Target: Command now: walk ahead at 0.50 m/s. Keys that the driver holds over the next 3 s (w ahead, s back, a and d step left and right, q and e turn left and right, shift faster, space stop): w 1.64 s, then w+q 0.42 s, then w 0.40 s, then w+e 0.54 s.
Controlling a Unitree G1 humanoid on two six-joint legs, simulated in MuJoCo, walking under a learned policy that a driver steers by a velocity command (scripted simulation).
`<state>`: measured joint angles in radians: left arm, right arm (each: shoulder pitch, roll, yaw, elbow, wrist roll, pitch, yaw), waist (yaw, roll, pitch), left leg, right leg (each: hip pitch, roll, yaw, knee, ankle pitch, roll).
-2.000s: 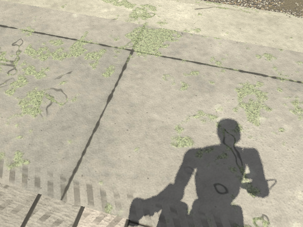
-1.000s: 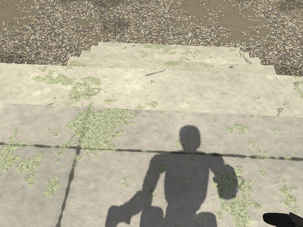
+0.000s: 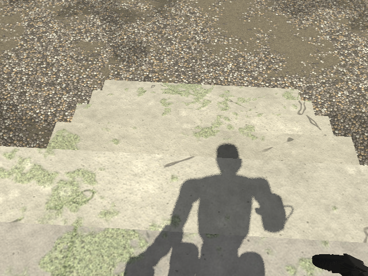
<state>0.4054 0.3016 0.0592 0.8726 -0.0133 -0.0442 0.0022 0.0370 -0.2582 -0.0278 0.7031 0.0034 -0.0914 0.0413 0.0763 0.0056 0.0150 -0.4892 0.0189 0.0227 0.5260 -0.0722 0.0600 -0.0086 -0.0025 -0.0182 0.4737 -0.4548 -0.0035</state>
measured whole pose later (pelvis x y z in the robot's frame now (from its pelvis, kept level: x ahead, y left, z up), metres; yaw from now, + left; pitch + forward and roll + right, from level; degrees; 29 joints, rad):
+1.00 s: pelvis +0.56 -0.04 +0.01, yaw +0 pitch +3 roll -2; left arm 0.49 0.18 0.01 0.97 0.08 -0.11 -0.08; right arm 0.03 -0.21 0.00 0.80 -0.07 -0.04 0.06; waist 0.09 0.02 -0.04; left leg -0.64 0.05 0.00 0.57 0.08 0.05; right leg 0.04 0.06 -0.04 0.22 -0.31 -0.05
